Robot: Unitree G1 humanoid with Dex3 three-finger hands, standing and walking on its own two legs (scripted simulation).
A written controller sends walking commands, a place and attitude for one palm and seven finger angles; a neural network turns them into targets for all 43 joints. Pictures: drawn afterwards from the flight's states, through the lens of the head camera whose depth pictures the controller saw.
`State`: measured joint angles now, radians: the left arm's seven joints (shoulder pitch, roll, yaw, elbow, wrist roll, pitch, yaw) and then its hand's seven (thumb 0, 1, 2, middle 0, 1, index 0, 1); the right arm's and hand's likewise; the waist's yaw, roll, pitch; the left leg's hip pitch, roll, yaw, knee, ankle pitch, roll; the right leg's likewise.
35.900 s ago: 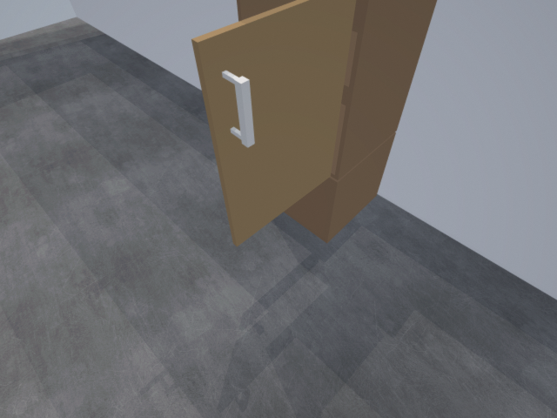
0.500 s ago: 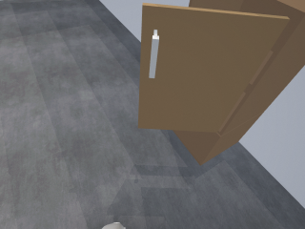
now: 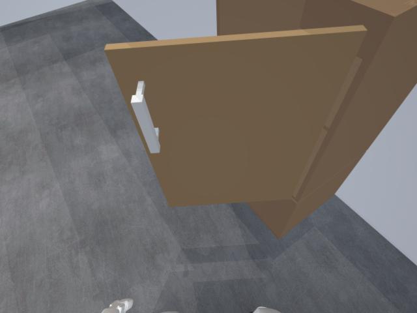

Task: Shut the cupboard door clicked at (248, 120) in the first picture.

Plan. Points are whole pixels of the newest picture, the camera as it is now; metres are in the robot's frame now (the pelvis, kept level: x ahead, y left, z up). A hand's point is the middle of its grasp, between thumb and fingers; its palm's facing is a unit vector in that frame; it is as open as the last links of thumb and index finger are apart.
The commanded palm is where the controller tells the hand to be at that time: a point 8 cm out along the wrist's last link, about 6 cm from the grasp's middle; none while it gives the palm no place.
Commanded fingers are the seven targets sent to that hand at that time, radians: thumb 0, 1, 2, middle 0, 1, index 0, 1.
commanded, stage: come to a stop and stand still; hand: left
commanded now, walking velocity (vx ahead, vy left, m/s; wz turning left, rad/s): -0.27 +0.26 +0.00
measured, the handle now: (148, 119) +0.45 +0.12 +0.12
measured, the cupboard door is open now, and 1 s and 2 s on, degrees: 58 58 58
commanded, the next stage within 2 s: look again from close up in 1.04 s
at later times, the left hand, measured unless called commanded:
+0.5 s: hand out of the picture -0.03 +0.28 -0.17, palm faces +0.09 -0.97 -0.22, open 7.4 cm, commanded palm none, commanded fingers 0.00 0.90 0.90 -0.20 -0.30 -0.20 -0.30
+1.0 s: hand out of the picture -0.08 +0.24 -0.17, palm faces +0.00 -0.99 -0.14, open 7.4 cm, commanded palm none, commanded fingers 0.00 0.90 0.90 -0.20 -0.30 -0.20 -0.30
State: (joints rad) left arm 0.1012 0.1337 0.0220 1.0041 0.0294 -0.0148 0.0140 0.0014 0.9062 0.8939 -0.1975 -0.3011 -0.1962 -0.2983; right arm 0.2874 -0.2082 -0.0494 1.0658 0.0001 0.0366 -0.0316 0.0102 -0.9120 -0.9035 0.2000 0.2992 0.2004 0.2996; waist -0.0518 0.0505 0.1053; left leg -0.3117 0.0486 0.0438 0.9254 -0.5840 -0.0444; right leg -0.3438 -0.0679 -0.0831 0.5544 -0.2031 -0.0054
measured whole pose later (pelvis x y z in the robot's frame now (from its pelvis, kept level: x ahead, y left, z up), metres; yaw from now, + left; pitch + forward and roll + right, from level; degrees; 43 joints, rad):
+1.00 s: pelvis -0.07 +0.08 +0.01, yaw -1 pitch -2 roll +0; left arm 0.30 0.13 0.00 1.14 0.02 0.02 0.03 0.01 0.91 0.89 -0.20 -0.30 -0.20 -0.30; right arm 0.34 -0.13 0.00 1.17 -0.01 0.01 -0.03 0.01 -0.91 -0.90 0.20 0.30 0.20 0.30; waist -0.03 -0.04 0.02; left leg -0.19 -0.05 0.09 0.35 -0.14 0.07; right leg -0.11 -0.01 0.02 0.39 -0.26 0.01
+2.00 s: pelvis -0.04 +0.06 +0.00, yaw +0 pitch +1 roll +1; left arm 0.30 0.18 0.00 1.07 0.03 0.01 0.02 0.00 0.91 0.89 -0.20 -0.30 -0.20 -0.30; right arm 0.27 -0.15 0.00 1.09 -0.02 -0.01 -0.03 0.01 -0.91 -0.90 0.20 0.30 0.20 0.30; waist -0.01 -0.05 0.00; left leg -0.27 -0.04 0.07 0.50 -0.25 0.05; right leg -0.18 -0.01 -0.01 0.54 -0.37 -0.01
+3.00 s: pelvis +0.02 -0.09 +0.00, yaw +3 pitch +2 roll +0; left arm 0.20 0.16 0.04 0.96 0.04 0.02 0.00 0.00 0.91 0.89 -0.20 -0.30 -0.20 -0.30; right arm 0.32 -0.21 -0.07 1.06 -0.03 0.05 -0.03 0.01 -0.91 -0.90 0.20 0.30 0.20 0.30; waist -0.04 0.04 0.04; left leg -0.49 0.07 0.04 1.02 -0.47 -0.01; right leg -0.27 -0.02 -0.10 0.52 -0.28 -0.03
